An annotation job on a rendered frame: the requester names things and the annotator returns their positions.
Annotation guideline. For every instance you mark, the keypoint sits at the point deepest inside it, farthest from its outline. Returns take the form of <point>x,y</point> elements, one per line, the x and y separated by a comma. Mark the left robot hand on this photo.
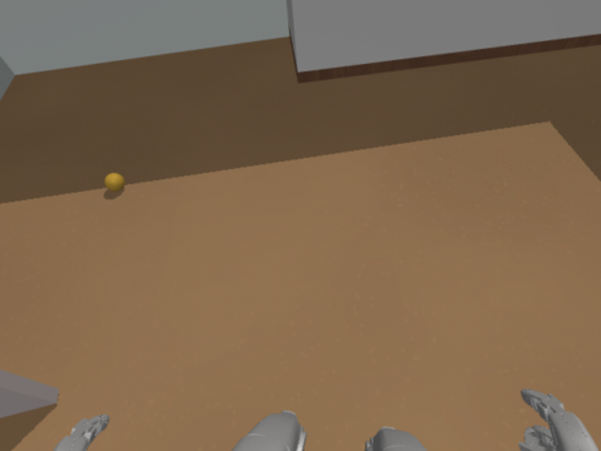
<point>83,434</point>

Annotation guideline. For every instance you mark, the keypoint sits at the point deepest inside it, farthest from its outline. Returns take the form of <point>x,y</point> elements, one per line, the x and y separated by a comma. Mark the ball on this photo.
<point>114,182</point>

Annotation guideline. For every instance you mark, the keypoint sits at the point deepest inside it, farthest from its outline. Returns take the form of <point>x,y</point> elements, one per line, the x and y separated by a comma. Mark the right robot hand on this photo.
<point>566,433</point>

